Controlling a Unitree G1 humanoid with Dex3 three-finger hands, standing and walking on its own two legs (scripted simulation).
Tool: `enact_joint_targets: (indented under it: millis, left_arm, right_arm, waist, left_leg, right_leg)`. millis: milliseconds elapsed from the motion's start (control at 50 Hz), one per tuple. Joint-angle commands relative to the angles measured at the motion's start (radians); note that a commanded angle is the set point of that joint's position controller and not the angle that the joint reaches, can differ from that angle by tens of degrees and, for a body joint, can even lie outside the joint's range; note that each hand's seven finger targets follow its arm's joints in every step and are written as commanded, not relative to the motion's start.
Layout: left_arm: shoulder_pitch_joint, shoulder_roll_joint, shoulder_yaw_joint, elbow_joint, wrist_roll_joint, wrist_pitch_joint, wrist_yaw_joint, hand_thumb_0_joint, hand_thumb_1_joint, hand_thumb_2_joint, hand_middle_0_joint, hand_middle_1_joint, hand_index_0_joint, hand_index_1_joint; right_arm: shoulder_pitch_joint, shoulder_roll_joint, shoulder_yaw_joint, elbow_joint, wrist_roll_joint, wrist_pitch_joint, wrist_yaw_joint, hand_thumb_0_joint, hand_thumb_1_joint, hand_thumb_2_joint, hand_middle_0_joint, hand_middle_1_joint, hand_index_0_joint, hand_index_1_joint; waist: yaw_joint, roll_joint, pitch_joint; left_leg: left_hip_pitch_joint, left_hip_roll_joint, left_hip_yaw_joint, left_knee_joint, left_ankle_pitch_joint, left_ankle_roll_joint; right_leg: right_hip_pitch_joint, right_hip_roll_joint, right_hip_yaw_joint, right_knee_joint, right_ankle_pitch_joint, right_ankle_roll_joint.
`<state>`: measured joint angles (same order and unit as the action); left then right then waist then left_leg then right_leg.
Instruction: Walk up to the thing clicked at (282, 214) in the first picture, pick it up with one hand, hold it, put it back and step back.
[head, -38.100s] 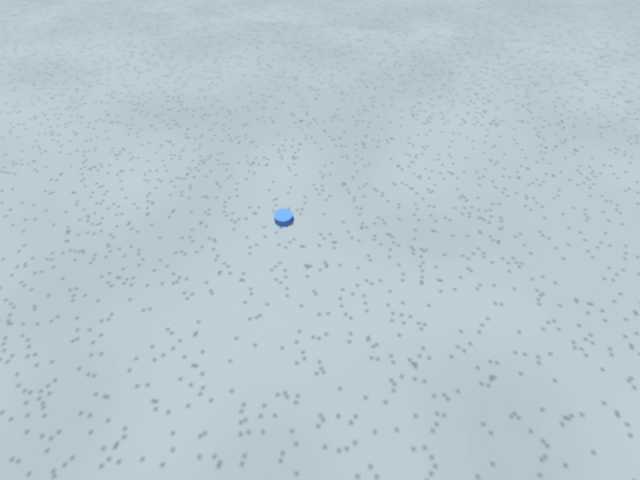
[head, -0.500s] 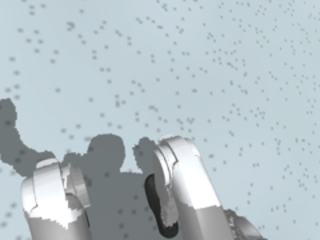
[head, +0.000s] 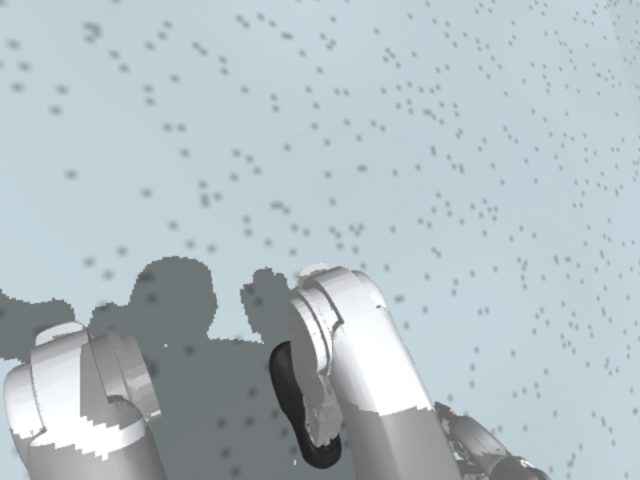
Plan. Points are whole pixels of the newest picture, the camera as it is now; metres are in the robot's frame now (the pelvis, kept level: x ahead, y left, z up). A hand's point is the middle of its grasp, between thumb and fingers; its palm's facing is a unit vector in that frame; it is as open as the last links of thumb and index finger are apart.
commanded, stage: rest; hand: left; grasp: from above
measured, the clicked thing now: out of the picture +0.41 +0.36 -0.27
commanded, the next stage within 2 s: open in 0.36 s
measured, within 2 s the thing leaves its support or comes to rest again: neither
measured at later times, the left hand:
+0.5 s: hand out of the picture +0.40 +0.34 -0.25, palm faces -0.45 -0.17 -0.88, open 8.1 cm
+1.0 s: hand out of the picture +0.41 +0.34 -0.26, palm faces -0.43 -0.17 -0.89, open 12.7 cm
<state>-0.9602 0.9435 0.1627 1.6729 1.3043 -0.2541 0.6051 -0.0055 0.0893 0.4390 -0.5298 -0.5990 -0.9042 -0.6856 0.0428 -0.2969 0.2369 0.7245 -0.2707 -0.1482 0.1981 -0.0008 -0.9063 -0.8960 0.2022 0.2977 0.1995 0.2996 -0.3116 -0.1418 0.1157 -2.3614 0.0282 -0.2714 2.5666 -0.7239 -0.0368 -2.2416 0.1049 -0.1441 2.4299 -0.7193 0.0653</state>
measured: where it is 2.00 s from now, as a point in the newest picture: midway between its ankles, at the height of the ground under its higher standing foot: (233, 460)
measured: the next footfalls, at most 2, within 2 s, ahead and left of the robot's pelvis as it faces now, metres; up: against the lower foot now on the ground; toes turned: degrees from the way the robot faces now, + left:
none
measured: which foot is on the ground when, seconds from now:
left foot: down 0.00-1.00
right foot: down 0.00-1.00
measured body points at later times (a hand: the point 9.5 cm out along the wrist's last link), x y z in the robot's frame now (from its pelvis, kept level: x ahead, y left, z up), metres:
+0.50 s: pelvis +0.00 +0.00 +0.00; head +0.26 +0.14 +0.34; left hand +0.42 +0.35 -0.20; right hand +0.09 -0.25 -0.07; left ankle +0.06 +0.14 -0.26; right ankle +0.10 -0.12 -0.26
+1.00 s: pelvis -0.01 +0.00 +0.00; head +0.26 +0.15 +0.33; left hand +0.43 +0.35 -0.20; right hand +0.08 -0.25 -0.06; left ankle +0.06 +0.14 -0.26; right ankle +0.10 -0.12 -0.26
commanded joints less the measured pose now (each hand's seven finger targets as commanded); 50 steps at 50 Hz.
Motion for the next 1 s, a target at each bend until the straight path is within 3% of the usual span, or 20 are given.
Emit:
enact_joint_targets:
  millis: [0, 20, 80, 200, 240, 360, 400, 440, 500, 520, 560, 580, 620, 660, 680, 740, 800, 860, 880, 980]
  left_arm:
    - [-0.24, 0.239, -0.001, -0.071, -0.025, 0.005, 0.056, 0.0, 0.673, 0.707, -0.957, -0.772, -1.005, -0.721]
    - [-0.257, 0.238, -0.015, -0.062, -0.028, 0.007, 0.053, 0.0, 0.671, 0.688, -0.955, -0.774, -1.006, -0.72]
    - [-0.265, 0.257, -0.008, -0.076, -0.039, 0.001, 0.057, 0.0, 0.666, 0.685, -0.957, -0.757, -1.004, -0.707]
    - [-0.262, 0.25, -0.03, -0.062, -0.043, -0.004, 0.057, 0.0, 0.646, 0.652, -0.937, -0.759, -0.989, -0.705]
    - [-0.234, 0.281, 0.0, -0.045, -0.041, -0.005, 0.066, 0.0, 0.633, 0.665, -0.937, -0.746, -0.983, -0.697]
    - [-0.261, 0.252, -0.046, -0.02, -0.037, -0.014, 0.068, 0.0, 0.58, 0.642, -0.9, -0.736, -0.945, -0.689]
    - [-0.248, 0.276, -0.028, -0.039, -0.04, -0.016, 0.073, 0.0, 0.559, 0.61, -0.884, -0.709, -0.929, -0.661]
    - [-0.235, 0.276, -0.027, 0.007, -0.043, -0.013, 0.076, 0.0, 0.556, 0.601, -0.88, -0.699, -0.926, -0.651]
    - [-0.285, 0.271, -0.047, -0.034, -0.043, -0.02, 0.076, 0.0, 0.316, 0.537, -0.64, -0.708, -0.686, -0.657]
    - [-0.247, 0.309, -0.005, -0.001, -0.049, -0.017, 0.084, 0.0, 0.236, 0.526, -0.56, -0.718, -0.606, -0.663]
    - [-0.276, 0.279, -0.043, -0.037, -0.051, -0.024, 0.079, 0.0, 0.076, 0.514, -0.438, -0.725, -0.491, -0.669]
    - [-0.239, 0.311, -0.011, 0.015, -0.042, -0.018, 0.084, 0.0, -0.004, 0.547, -0.412, -0.758, -0.463, -0.704]
    - [-0.287, 0.283, -0.058, -0.037, -0.039, -0.024, 0.078, 0.0, -0.112, 0.607, -0.351, -0.811, -0.401, -0.759]
    - [-0.247, 0.301, -0.033, 0.013, -0.038, -0.019, 0.084, 0.0, -0.144, 0.647, -0.346, -0.809, -0.385, -0.769]
    - [-0.274, 0.294, -0.042, -0.043, -0.052, -0.029, 0.088, 0.0, -0.165, 0.655, -0.322, -0.821, -0.362, -0.778]
    - [-0.266, 0.271, -0.059, -0.022, -0.042, -0.027, 0.089, 0.0, -0.23, 0.71, -0.274, -0.872, -0.311, -0.833]
    - [-0.266, 0.283, -0.053, -0.012, -0.043, -0.019, 0.086, 0.0, -0.304, 0.778, -0.231, -0.909, -0.258, -0.879]
    - [-0.262, 0.299, -0.04, -0.035, -0.054, -0.009, 0.093, 0.0, -0.352, 0.81, -0.191, -0.935, -0.217, -0.907]
    - [-0.246, 0.285, -0.054, -0.009, -0.045, 0.0, 0.086, 0.0, -0.374, 0.83, -0.17, -0.951, -0.195, -0.924]
    - [-0.223, 0.306, -0.022, -0.031, -0.051, 0.02, 0.081, 0.0, -0.444, 0.884, -0.104, -1.016, -0.129, -0.988]
  right_arm:
    - [0.179, -0.311, -0.083, 0.009, 0.0, -0.018, -0.005, 0.0, -0.9, -0.896, 0.2, 0.3, 0.2, 0.3]
    - [0.173, -0.314, -0.08, 0.003, -0.002, -0.025, 0.001, 0.0, -0.902, -0.897, 0.2, 0.3, 0.2, 0.3]
    - [0.17, -0.32, -0.075, 0.003, 0.001, -0.035, 0.004, 0.0, -0.902, -0.898, 0.2, 0.3, 0.2, 0.3]
    - [0.154, -0.324, -0.06, -0.008, -0.003, -0.053, 0.014, 0.0, -0.906, -0.9, 0.2, 0.301, 0.2, 0.301]
    - [0.156, -0.339, -0.059, -0.016, -0.004, -0.053, 0.014, 0.0, -0.906, -0.9, 0.2, 0.3, 0.2, 0.3]
    - [0.151, -0.333, -0.044, -0.02, -0.009, -0.058, 0.02, 0.0, -0.906, -0.901, 0.2, 0.301, 0.2, 0.301]
    - [0.152, -0.338, -0.042, -0.016, -0.009, -0.057, 0.019, 0.0, -0.905, -0.9, 0.2, 0.3, 0.2, 0.3]
    - [0.161, -0.345, -0.038, -0.017, -0.01, -0.057, 0.02, 0.0, -0.904, -0.9, 0.2, 0.301, 0.2, 0.301]
    - [0.155, -0.34, -0.032, -0.016, -0.011, -0.063, 0.024, 0.0, -0.898, -0.898, 0.201, 0.301, 0.201, 0.301]
    - [0.151, -0.352, -0.033, -0.017, -0.012, -0.062, 0.021, 0.0, -0.896, -0.897, 0.201, 0.301, 0.201, 0.301]
    - [0.144, -0.343, -0.027, -0.027, -0.015, -0.062, 0.022, 0.0, -0.892, -0.896, 0.201, 0.301, 0.201, 0.301]
    - [0.15, -0.349, -0.021, -0.022, -0.018, -0.06, 0.021, 0.0, -0.894, -0.897, 0.201, 0.301, 0.201, 0.301]
    - [0.143, -0.352, -0.025, -0.029, -0.015, -0.065, 0.023, 0.0, -0.894, -0.896, 0.201, 0.301, 0.201, 0.301]
    - [0.143, -0.36, -0.026, -0.03, -0.015, -0.07, 0.021, 0.0, -0.894, -0.897, 0.201, 0.301, 0.201, 0.301]
    - [0.131, -0.362, -0.03, -0.025, -0.012, -0.07, 0.021, 0.0, -0.892, -0.897, 0.201, 0.301, 0.201, 0.301]
    - [0.136, -0.357, -0.031, -0.018, -0.014, -0.077, 0.022, 0.0, -0.894, -0.898, 0.201, 0.301, 0.201, 0.301]
    - [0.148, -0.356, -0.026, -0.02, -0.018, -0.085, 0.029, 0.0, -0.896, -0.899, 0.201, 0.301, 0.201, 0.301]
    - [0.151, -0.358, -0.026, -0.009, -0.012, -0.086, 0.03, 0.0, -0.896, -0.899, 0.201, 0.301, 0.201, 0.301]
    - [0.145, -0.357, -0.026, -0.016, -0.014, -0.089, 0.034, 0.0, -0.895, -0.899, 0.201, 0.301, 0.201, 0.301]
    - [0.136, -0.362, -0.03, -0.024, -0.014, -0.083, 0.039, 0.0, -0.895, -0.899, 0.201, 0.301, 0.201, 0.301]
  waist:
    - [-0.023, 0.517, -0.651]
    - [-0.035, 0.505, -0.631]
    - [-0.024, 0.505, -0.628]
    - [-0.033, 0.523, -0.625]
    - [-0.029, 0.505, -0.64]
    - [-0.056, 0.485, -0.591]
    - [-0.036, 0.497, -0.617]
    - [-0.056, 0.481, -0.606]
    - [-0.056, 0.513, -0.58]
    - [-0.048, 0.496, -0.603]
    - [-0.052, 0.498, -0.581]
    - [-0.058, 0.485, -0.582]
    - [-0.063, 0.495, -0.559]
    - [-0.064, 0.483, -0.555]
    - [-0.054, 0.476, -0.57]
    - [-0.06, 0.473, -0.556]
    - [-0.062, 0.485, -0.566]
    - [-0.042, 0.516, -0.585]
    - [-0.053, 0.52, -0.575]
    - [-0.034, 0.559, -0.606]
  left_leg:
    - [0.522, 0.024, 0.127, -0.254, 0.253, 0.038]
    - [0.511, 0.026, 0.127, -0.248, 0.235, 0.041]
    - [0.502, 0.025, 0.124, -0.254, 0.223, 0.04]
    - [0.525, 0.029, 0.114, -0.255, 0.242, 0.036]
    - [0.527, 0.03, 0.11, -0.251, 0.257, 0.037]
    - [0.49, 0.032, 0.11, -0.242, 0.219, 0.042]
    - [0.507, 0.033, 0.108, -0.247, 0.252, 0.04]
    - [0.502, 0.036, 0.105, -0.239, 0.263, 0.041]
    - [0.496, 0.037, 0.105, -0.244, 0.235, 0.039]
    - [0.504, 0.036, 0.099, -0.253, 0.233, 0.039]
    - [0.479, 0.037, 0.101, -0.25, 0.208, 0.04]
    - [0.485, 0.034, 0.1, -0.255, 0.204, 0.041]
    - [0.468, 0.035, 0.104, -0.244, 0.178, 0.043]
    - [0.47, 0.034, 0.099, -0.249, 0.176, 0.042]
    - [0.469, 0.036, 0.095, -0.251, 0.174, 0.041]
    - [0.473, 0.037, 0.093, -0.252, 0.169, 0.039]
    - [0.483, 0.038, 0.097, -0.241, 0.192, 0.04]
    - [0.508, 0.036, 0.096, -0.258, 0.225, 0.033]
    - [0.512, 0.039, 0.093, -0.251, 0.23, 0.032]
    - [0.541, 0.039, 0.083, -0.276, 0.253, 0.023]
  right_leg:
    - [0.313, 0.018, -0.131, -0.199, 0.316, -0.084]
    - [0.307, 0.019, -0.131, -0.202, 0.306, -0.082]
    - [0.317, 0.019, -0.132, -0.212, 0.291, -0.083]
    - [0.328, 0.022, -0.138, -0.205, 0.308, -0.082]
    - [0.35, 0.023, -0.14, -0.206, 0.324, -0.08]
    - [0.341, 0.027, -0.137, -0.216, 0.303, -0.079]
    - [0.37, 0.032, -0.133, -0.221, 0.326, -0.078]
    - [0.376, 0.03, -0.136, -0.218, 0.34, -0.075]
    - [0.351, 0.031, -0.137, -0.217, 0.314, -0.078]
    - [0.362, 0.029, -0.146, -0.223, 0.308, -0.077]
    - [0.354, 0.032, -0.139, -0.225, 0.288, -0.078]
    - [0.358, 0.029, -0.147, -0.226, 0.286, -0.078]
    - [0.338, 0.03, -0.139, -0.229, 0.265, -0.077]
    - [0.333, 0.03, -0.146, -0.222, 0.263, -0.078]
    - [0.332, 0.03, -0.148, -0.23, 0.258, -0.076]
    - [0.33, 0.03, -0.144, -0.229, 0.254, -0.078]
    - [0.342, 0.033, -0.143, -0.222, 0.283, -0.075]
    - [0.347, 0.029, -0.145, -0.221, 0.305, -0.078]
    - [0.338, 0.03, -0.149, -0.21, 0.31, -0.078]
    - [0.34, 0.03, -0.156, -0.199, 0.319, -0.083]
